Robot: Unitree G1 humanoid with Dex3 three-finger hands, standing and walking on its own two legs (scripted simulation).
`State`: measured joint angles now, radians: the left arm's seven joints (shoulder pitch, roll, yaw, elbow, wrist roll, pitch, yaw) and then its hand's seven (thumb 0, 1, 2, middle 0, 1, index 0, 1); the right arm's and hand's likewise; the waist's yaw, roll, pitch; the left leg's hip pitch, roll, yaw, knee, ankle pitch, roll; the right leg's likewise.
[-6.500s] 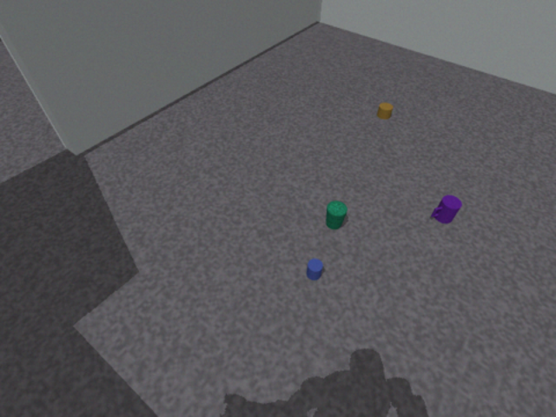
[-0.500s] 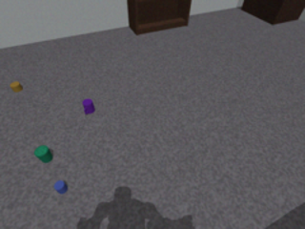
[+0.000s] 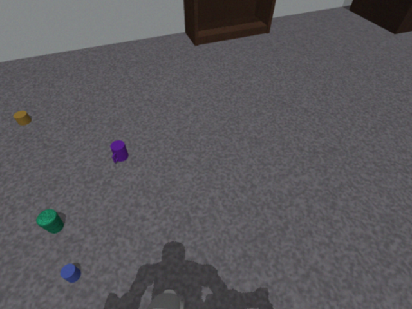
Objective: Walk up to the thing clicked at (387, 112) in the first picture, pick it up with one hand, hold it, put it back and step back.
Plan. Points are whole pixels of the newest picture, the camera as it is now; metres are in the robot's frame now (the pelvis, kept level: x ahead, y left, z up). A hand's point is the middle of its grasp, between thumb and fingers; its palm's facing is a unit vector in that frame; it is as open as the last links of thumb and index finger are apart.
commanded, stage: walk up
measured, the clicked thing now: (22, 118) +1.40 +1.39 -0.74
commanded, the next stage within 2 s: none
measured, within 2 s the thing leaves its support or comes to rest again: neither
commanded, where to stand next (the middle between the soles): +0.77 +0.01 m, yaw -3 degrees
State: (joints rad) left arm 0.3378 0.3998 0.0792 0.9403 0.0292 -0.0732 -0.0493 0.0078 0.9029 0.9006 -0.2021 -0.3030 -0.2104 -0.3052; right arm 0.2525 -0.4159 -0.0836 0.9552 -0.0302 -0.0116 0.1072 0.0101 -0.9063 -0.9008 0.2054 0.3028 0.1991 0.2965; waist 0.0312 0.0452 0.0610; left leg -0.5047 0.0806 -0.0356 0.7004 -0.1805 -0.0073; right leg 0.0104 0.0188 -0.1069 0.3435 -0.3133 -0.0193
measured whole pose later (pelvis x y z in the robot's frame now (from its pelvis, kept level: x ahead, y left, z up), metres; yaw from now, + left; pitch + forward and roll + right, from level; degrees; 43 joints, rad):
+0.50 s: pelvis +0.25 +0.00 -0.02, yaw -3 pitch -2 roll +1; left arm 0.26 0.43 0.08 0.89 0.03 -0.07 -0.08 0.01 0.91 0.90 -0.20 -0.30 -0.21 -0.30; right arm 0.34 -0.44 -0.07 0.85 -0.01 -0.06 0.06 0.01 -0.90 -0.90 0.21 0.30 0.20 0.30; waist -0.03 0.02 0.05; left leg -0.13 0.08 0.10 0.65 -0.47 0.00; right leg -0.40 -0.05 -0.06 0.62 -0.17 -0.02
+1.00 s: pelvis +0.45 +0.03 -0.02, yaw -2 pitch -3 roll -1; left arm 0.35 0.43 0.04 0.89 0.01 -0.04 -0.03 0.01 0.91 0.90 -0.20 -0.30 -0.21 -0.30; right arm 0.24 -0.40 -0.07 0.82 0.00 -0.08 0.07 0.01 -0.91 -0.90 0.21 0.30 0.20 0.30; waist 0.01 -0.04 0.08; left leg -0.36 0.03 0.10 0.65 -0.24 0.05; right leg -0.35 -0.02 0.03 1.10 -0.43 -0.05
